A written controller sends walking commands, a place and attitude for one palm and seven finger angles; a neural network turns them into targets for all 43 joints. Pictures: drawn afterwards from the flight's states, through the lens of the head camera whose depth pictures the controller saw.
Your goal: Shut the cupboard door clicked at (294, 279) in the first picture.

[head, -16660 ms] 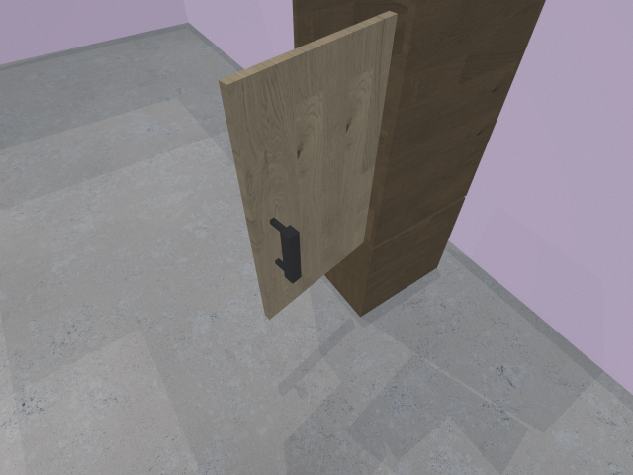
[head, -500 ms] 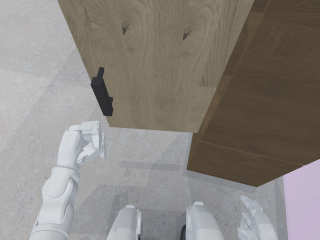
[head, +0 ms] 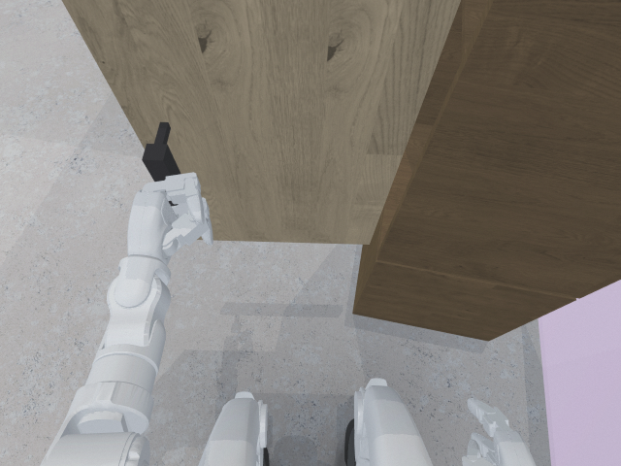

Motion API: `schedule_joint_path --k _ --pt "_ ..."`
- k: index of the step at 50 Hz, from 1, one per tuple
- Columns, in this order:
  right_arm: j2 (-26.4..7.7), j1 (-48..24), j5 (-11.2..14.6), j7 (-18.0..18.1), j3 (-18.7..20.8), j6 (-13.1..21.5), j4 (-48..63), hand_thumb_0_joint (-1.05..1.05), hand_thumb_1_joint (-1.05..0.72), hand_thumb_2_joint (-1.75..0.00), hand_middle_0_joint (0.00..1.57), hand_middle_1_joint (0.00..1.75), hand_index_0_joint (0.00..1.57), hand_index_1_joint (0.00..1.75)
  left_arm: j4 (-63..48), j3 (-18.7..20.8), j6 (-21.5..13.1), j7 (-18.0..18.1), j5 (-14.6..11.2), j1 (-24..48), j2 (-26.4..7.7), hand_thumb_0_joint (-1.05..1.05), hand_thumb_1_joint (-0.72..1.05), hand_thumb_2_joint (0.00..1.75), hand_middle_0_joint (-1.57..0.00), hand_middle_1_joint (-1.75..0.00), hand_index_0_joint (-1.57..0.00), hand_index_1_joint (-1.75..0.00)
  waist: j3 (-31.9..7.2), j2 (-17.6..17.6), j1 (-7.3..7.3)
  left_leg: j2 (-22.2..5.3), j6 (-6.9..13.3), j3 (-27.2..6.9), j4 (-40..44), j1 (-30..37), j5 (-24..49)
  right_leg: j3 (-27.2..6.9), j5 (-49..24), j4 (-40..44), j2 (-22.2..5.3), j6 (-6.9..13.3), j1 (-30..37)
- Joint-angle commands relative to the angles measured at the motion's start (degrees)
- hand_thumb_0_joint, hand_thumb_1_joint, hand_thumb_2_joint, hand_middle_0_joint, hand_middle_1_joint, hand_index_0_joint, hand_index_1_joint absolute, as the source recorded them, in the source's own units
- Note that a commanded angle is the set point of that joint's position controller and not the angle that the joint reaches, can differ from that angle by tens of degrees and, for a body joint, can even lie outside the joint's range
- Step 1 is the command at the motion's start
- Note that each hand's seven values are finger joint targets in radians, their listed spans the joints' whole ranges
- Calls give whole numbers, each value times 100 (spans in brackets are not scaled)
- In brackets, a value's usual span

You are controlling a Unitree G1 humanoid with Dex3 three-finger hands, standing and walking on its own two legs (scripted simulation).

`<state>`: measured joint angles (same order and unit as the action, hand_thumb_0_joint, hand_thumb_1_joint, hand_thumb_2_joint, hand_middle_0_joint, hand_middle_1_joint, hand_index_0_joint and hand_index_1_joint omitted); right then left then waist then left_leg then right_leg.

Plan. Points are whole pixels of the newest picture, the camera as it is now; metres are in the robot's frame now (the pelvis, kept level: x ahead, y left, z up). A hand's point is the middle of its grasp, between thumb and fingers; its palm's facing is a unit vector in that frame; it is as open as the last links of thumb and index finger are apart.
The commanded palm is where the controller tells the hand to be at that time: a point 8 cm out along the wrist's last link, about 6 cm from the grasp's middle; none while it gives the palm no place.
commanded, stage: bring the fist close to the handle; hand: left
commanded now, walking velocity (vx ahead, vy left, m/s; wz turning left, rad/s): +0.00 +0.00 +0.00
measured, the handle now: (175, 174) +0.48 +0.18 +0.03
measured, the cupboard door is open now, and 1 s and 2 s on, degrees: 100 90 77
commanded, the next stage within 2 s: push the door shut along its arc in 0.30 s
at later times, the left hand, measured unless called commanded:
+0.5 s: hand (201, 227) +0.40 +0.14 +0.03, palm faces -0.07 -1.00 -0.04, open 3.1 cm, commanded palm +0.39 +0.19 +0.04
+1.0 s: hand (207, 190) +0.46 +0.13 +0.03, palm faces -0.18 -0.98 -0.05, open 3.1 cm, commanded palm +0.45 +0.17 +0.04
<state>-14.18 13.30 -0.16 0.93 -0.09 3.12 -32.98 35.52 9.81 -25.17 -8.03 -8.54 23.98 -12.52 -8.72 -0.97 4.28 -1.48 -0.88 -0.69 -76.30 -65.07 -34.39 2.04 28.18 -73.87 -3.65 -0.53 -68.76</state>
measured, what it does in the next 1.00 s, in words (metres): stands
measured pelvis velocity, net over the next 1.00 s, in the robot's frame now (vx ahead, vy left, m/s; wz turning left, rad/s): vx -0.02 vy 0.00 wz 0.01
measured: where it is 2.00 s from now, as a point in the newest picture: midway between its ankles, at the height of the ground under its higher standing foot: outside the picture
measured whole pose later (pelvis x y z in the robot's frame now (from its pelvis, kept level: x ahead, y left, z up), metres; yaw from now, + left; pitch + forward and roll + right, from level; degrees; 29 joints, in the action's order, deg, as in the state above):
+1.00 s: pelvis -0.02 +0.00 -0.01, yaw +1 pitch +25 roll -1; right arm -15.5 16.5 0.0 1.1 -0.3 1.5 -36.9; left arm 58.4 11.8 -27.5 -16.0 -7.9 44.7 -19.7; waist -7.8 -1.6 6.8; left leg -0.9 -0.5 -1.7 -78.3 -70.5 -33.0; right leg 2.8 26.6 -74.7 -4.1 -0.6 -73.0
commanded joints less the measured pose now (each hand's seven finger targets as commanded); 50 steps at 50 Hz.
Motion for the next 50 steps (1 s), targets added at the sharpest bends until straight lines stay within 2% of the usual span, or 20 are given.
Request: schedule_joint_path --k 1,3,4,6,7,10,13,18,19,21,25,27,30,31,34,37,40,43,48,50 --pt "-788 411 32 -1 362 102 643 0 -90 -90 20 30 20 30 -1067 306 -448 -36 -117 1061 -774 0 90 90 -130 -150 -130 -150 -2677 83 -99 203 141 105 1166 926 1840 -114 -1775 908 240 153 2556" --pt "-815 423 32 31 356 70 616 0 -90 -90 20 30 20 30 -991 432 -494 -37 -116 1257 -939 0 90 90 -130 -150 -130 -150 -2507 266 -39 202 162 101 1155 746 1644 -156 -1584 970 237 131 2536" --pt "-800 405 32 33 353 72 600 0 -90 -90 20 30 20 30 -1033 320 -533 -52 -128 1399 -824 0 90 90 -130 -150 -130 -150 -2464 198 -8 218 171 113 1149 738 1518 -184 -1463 1012 233 126 2505" --pt "-819 414 34 58 370 77 581 0 -90 -90 20 30 20 30 -1068 383 -626 -54 -122 1500 -915 0 90 90 -130 -150 -130 -150 -2478 224 2 208 172 100 1156 782 1448 -179 -1340 1028 241 135 2447" --pt "-828 419 23 79 369 97 584 0 -90 -90 20 30 20 30 -1214 355 -696 -60 -124 1640 -935 0 90 90 -130 -150 -130 -150 -2541 90 12 215 177 75 1158 890 1528 -150 -1384 992 247 153 2407" --pt "-825 419 20 59 391 121 515 0 -90 -90 20 30 20 30 -1175 189 -765 -117 -147 1428 -726 0 90 90 -130 -150 -130 -150 -2649 50 -5 196 151 57 1180 1056 1634 -104 -1477 956 236 158 2347" --pt "-841 438 30 58 391 103 449 0 -90 -90 20 30 20 30 -877 148 -689 -144 -141 1474 -686 0 90 90 -130 -150 -130 -150 -2362 109 63 199 158 42 1189 958 1487 -85 -1307 1020 245 150 2200" --pt "-836 370 26 71 374 75 503 0 -90 -90 20 30 20 30 -895 307 -676 -78 -116 1548 -843 0 90 90 -130 -150 -130 -150 -2474 38 -20 221 164 67 1189 949 1446 -118 -1242 1007 237 155 2234" --pt "-833 371 28 71 368 62 503 0 -90 -90 20 30 20 30 -858 297 -693 -60 -100 1601 -847 0 90 90 -130 -150 -130 -150 -2389 116 -8 213 155 37 1220 928 1413 -101 -1202 1007 239 159 2225" --pt "-824 346 22 62 382 71 517 0 -90 -90 20 30 20 30 -973 185 -742 -61 -66 1652 -755 0 90 90 -130 -150 -130 -150 -2489 -30 4 212 149 51 1202 1058 1468 -101 -1252 989 238 163 2164" --pt "-863 380 20 103 357 65 425 0 -90 -90 20 30 20 30 -620 180 -762 -130 34 2366 -933 0 90 90 -130 -150 -130 -150 -2307 -10 201 207 165 -5 1142 920 1201 -109 -967 996 244 153 1922" --pt "-886 437 23 130 353 86 385 0 -90 -90 20 30 20 30 -500 131 -760 -196 36 2790 -941 0 90 90 -130 -150 -130 -150 -2384 -108 274 207 175 -58 1111 1029 1238 -73 -945 951 259 172 1769" --pt "-904 485 22 127 353 85 317 0 -90 -90 20 30 20 30 -206 52 -708 -297 27 3172 -864 0 90 90 -130 -150 -130 -150 -2540 -169 341 206 163 -89 1084 1118 1293 -52 -987 922 248 173 1674" --pt "-925 523 23 126 368 79 300 0 -90 -90 20 30 20 30 -86 150 -698 -327 45 3198 -989 0 90 90 -130 -150 -130 -150 -2585 -176 302 206 149 -97 1080 1125 1360 -48 -1029 896 244 187 1683" --pt "-935 619 23 119 367 81 213 0 -90 -90 20 30 20 30 158 -21 -658 -456 54 3675 -872 0 90 90 -130 -150 -130 -150 -2647 -230 440 204 166 -132 1015 1186 1437 -33 -1080 874 249 187 1533" --pt "-977 714 25 125 366 71 203 0 -90 -90 20 30 20 30 315 73 -667 -580 46 3946 -1059 0 90 90 -130 -150 -130 -150 -2834 -144 473 221 198 -137 954 1132 1475 -41 -1101 844 272 203 1581" --pt "-988 770 31 113 366 37 97 0 -90 -90 20 30 20 30 623 -22 -647 -712 62 4364 -1033 0 90 90 -130 -150 -130 -150 -2737 -194 583 211 203 -150 945 1109 1337 -44 -982 899 268 200 1436" --pt "-1013 874 13 90 372 27 66 0 -90 -90 20 30 20 30 695 1 -670 -812 73 4614 -1122 0 90 90 -130 -150 -130 -150 -2979 -351 578 216 197 -190 931 1264 1509 -16 -1061 838 284 227 1399" --pt "-1060 970 21 87 341 -41 6 0 -90 -90 20 30 20 30 1101 128 -603 -939 76 4982 -1357 0 90 90 -130 -150 -130 -150 -2788 -215 708 214 236 -190 896 1003 1229 -29 -822 903 316 220 1294" --pt "-1073 1015 5 79 333 -48 -6 0 -90 -90 20 30 20 30 1081 110 -604 -971 118 5221 -1416 0 90 90 -130 -150 -130 -150 -2836 -413 736 215 235 -210 893 1043 1209 -20 -789 874 317 234 1213"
